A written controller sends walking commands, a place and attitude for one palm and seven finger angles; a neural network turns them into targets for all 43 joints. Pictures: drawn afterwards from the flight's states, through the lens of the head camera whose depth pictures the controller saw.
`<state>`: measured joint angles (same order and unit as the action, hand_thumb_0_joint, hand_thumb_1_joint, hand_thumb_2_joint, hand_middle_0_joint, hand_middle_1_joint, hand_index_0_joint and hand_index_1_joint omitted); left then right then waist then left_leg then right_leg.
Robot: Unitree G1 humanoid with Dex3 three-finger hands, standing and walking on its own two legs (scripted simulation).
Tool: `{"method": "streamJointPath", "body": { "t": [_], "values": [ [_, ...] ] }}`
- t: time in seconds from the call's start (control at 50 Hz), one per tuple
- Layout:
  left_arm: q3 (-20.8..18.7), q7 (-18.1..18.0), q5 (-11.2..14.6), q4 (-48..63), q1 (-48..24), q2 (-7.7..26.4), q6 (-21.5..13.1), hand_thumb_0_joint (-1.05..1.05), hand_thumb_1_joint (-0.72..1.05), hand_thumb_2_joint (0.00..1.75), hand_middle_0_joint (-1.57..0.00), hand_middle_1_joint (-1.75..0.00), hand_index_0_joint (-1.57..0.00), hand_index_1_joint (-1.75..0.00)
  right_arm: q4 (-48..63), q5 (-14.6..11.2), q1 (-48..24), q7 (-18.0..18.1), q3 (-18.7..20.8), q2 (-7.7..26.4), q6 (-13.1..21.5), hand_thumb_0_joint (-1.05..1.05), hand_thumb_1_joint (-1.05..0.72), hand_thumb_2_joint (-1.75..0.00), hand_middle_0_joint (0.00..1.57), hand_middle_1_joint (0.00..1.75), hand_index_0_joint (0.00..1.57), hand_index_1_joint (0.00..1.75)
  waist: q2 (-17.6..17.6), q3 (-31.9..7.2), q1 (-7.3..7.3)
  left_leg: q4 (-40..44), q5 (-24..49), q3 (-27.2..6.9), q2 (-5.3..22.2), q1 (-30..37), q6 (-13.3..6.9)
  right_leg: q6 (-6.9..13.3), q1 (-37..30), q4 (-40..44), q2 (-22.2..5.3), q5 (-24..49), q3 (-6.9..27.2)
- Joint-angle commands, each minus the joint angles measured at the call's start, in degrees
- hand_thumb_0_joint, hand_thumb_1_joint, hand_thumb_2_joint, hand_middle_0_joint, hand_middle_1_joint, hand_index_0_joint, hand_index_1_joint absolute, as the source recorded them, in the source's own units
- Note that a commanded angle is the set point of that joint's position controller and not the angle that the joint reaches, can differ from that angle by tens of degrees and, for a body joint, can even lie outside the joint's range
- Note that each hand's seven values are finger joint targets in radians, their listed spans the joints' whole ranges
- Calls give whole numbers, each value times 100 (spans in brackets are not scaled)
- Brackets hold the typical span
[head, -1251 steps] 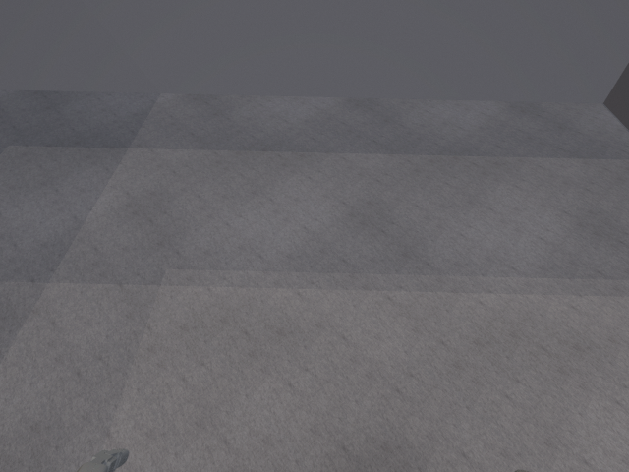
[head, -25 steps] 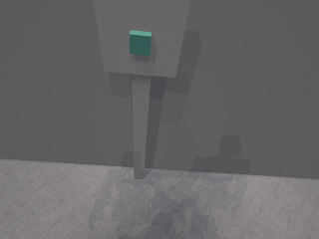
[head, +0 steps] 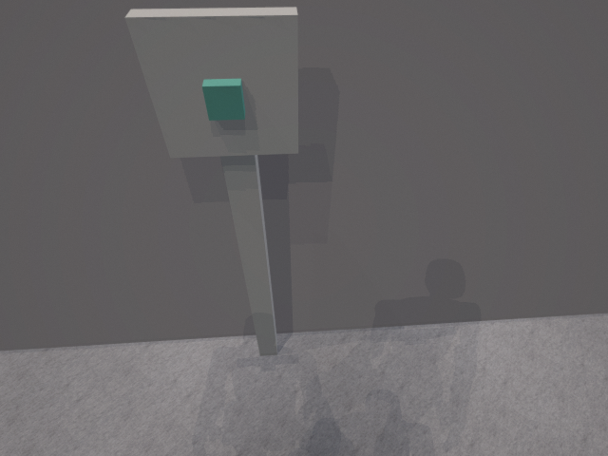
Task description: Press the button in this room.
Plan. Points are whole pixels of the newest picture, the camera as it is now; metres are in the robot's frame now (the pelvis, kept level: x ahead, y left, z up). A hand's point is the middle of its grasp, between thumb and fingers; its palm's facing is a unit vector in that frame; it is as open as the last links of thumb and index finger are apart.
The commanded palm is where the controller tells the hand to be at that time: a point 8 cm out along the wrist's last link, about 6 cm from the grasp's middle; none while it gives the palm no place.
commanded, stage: come to a stop and stand still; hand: left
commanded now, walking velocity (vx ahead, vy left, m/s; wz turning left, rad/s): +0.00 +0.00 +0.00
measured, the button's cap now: (225, 98) +0.54 +0.14 +0.21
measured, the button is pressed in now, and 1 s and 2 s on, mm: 0 0 0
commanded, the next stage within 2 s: look again from close up in 0.16 s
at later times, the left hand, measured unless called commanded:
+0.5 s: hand out of the picture -0.03 +0.17 -0.18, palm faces +0.05 -0.98 -0.18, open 7.3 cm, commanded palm none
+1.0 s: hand out of the picture -0.07 +0.18 -0.19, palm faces +0.05 -0.99 -0.15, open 7.3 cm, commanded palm none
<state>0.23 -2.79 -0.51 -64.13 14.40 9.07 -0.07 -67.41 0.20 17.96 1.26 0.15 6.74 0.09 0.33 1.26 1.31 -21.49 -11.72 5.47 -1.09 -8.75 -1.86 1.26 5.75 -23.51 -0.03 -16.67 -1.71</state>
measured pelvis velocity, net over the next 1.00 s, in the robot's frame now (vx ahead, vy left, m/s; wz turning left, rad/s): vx -0.04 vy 0.01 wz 0.04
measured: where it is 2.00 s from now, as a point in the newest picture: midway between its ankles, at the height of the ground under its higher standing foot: outside the picture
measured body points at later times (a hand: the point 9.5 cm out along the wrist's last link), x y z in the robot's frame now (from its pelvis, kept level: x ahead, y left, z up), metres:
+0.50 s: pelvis -0.01 +0.01 -0.01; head -0.02 +0.00 +0.44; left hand -0.03 +0.22 -0.17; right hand +0.02 -0.22 -0.17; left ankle +0.00 +0.10 -0.74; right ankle -0.04 -0.10 -0.74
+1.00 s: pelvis -0.04 +0.01 -0.01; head -0.04 +0.03 +0.44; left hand -0.08 +0.23 -0.17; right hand -0.04 -0.21 -0.16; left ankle +0.00 +0.10 -0.74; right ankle -0.04 -0.10 -0.74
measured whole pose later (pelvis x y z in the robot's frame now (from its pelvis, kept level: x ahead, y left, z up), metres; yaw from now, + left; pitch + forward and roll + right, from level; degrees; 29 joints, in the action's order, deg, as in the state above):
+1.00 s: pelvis -0.04 +0.01 -0.01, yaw +2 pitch -1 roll +0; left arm 0.1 -1.2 -2.1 -61.2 22.2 9.3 0.9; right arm -62.4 1.3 19.7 0.7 0.1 7.7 -0.3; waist 2.2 -0.9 0.2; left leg -28.0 -11.8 3.8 -1.7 -16.0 -3.9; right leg 1.1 12.0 -30.0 -0.9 -19.2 -3.6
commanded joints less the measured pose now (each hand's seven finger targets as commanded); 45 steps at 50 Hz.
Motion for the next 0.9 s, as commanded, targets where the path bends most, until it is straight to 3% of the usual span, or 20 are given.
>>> {"method": "streamJointPath", "body": {
  "t": [0.0,0.08,0.22,0.24,0.26,0.28,0.32,0.34,0.38,0.44,0.5,0.62,0.8,0.88],
  "values": [
    [-38,2,27,63,546,394,-57,0,90,90,-20,-30,-20,-30,121,4,306,67,77,490,41,0,-90,-90,20,30,20,30,-73,613,-104,464,170,-803,696,-126,41,65,655,672,-669,452,571],
    [-23,6,30,46,625,361,-96,0,90,90,-20,-30,-20,-30,125,-5,313,75,80,524,68,0,-90,-90,20,30,20,30,53,331,-92,349,493,-782,717,102,33,46,580,676,-683,659,563],
    [6,-1,30,-38,780,284,-129,0,90,90,-20,-30,-20,-30,109,-13,276,95,77,546,87,0,-90,-90,20,30,20,30,48,247,-69,299,731,-786,730,277,21,42,580,694,-680,866,565],
    [21,-188,-134,-67,946,408,-329,0,90,90,-20,-30,-20,-30,560,8,-193,8,-4,726,233,0,-90,-90,20,30,20,30,21,361,-218,-971,1668,-635,751,-334,130,-18,607,394,-836,3055,711],
    [-42,-178,-64,26,945,637,-385,0,90,90,-20,-30,-20,-30,815,13,-208,-10,-8,638,230,0,-90,-90,20,30,20,30,-244,112,-48,-841,1375,-550,648,-254,158,74,433,121,-1066,4133,716],
    [-39,-148,-36,149,975,582,-379,0,90,90,-20,-30,-20,-30,751,61,104,29,-21,389,219,0,-90,-90,20,30,20,30,-233,-364,-25,-705,900,-587,520,-177,54,152,-12,-157,-1055,4300,726],
    [-17,-113,8,166,934,439,-363,0,90,90,-20,-30,-20,-30,748,42,313,69,18,547,220,0,-90,-90,20,30,20,30,109,-952,17,-682,1219,-663,625,-88,-28,219,-223,-325,-871,3637,568],
    [-16,-101,6,200,963,375,-331,0,90,90,-20,-30,-20,-30,766,37,261,85,37,591,217,0,-90,-90,20,30,20,30,55,-908,-23,-681,1419,-688,668,-4,-49,220,-86,-321,-796,3212,568],
    [-5,-83,-19,245,932,292,-235,0,90,90,-20,-30,-20,-30,799,51,230,92,48,657,181,0,-90,-90,20,30,20,30,139,-387,-61,-623,1414,-772,750,-182,-109,198,343,-252,-637,2037,463],
    [10,-45,-40,303,914,278,-165,0,90,90,-20,-30,-20,-30,856,55,103,63,54,691,140,0,-90,-90,20,30,20,30,182,377,-99,-325,594,-844,713,-578,-114,181,839,-37,-544,848,519],
    [12,-18,-44,377,908,346,-134,0,90,90,-20,-30,-20,-30,900,64,59,35,52,720,121,0,-90,-90,20,30,20,30,150,575,-126,-136,35,-903,683,-739,-124,177,991,75,-496,228,528],
    [2,25,-49,511,911,439,-101,0,90,90,-20,-30,-20,-30,965,76,0,15,57,805,121,0,-90,-90,20,30,20,30,24,550,-152,144,-586,-1019,681,-873,-128,163,983,152,-480,-20,522],
    [-6,56,-49,516,967,440,-89,0,90,90,-20,-30,-20,-30,877,60,74,16,50,837,155,0,-90,-90,20,30,20,30,-43,272,-193,347,-697,-1117,756,-890,-148,116,696,161,-494,208,429],
    [-38,109,-109,464,1092,367,-23,0,90,90,-20,-30,-20,-30,789,100,207,20,136,962,77,0,-90,-90,20,30,20,30,-136,360,-158,749,-2240,-1603,981,-1203,-310,89,788,-220,-269,-765,53]
  ]
}}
